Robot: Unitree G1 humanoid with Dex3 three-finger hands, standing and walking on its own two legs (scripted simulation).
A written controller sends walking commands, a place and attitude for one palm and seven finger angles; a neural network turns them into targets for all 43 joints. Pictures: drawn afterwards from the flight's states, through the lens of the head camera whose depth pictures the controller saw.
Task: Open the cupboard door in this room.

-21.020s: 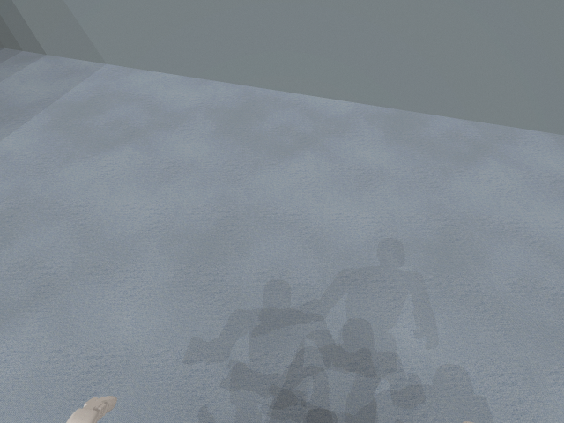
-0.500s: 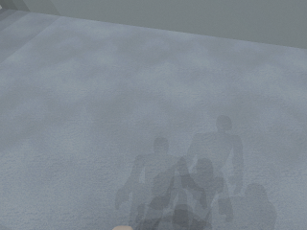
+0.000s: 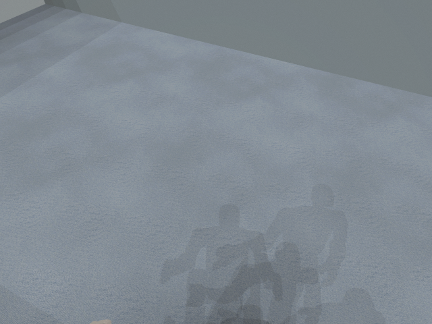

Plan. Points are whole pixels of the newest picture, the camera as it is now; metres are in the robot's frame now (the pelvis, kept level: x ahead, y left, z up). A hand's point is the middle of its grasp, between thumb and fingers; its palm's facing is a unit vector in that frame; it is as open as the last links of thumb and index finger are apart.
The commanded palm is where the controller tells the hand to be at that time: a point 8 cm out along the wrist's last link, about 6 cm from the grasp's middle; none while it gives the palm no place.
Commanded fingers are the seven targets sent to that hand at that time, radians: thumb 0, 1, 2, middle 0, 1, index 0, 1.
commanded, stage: turn or walk to find it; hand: left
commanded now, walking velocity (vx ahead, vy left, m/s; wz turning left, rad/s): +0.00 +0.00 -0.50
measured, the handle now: out of the picture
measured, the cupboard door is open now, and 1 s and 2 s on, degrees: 0 0 0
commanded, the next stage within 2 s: none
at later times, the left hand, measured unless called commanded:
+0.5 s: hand out of the picture +0.04 +0.19 -0.18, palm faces -0.11 -0.97 -0.22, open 7.3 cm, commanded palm none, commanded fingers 0.00 0.90 0.90 -0.20 -0.30 -0.20 -0.30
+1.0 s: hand out of the picture +0.15 +0.11 -0.16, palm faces -0.44 -0.85 -0.29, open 7.4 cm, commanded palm none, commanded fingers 0.00 0.90 0.90 -0.20 -0.30 -0.20 -0.30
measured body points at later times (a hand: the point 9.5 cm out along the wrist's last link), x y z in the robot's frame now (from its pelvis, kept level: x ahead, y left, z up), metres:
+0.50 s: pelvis -0.03 +0.00 -0.01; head +0.02 +0.01 +0.44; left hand +0.04 +0.25 -0.17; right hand -0.02 -0.27 -0.15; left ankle -0.03 +0.13 -0.74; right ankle +0.01 -0.13 -0.74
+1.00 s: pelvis -0.05 -0.02 -0.02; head -0.02 -0.07 +0.43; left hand +0.17 +0.16 -0.14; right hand -0.14 -0.26 -0.19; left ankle -0.03 +0.13 -0.70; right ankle -0.08 -0.11 -0.74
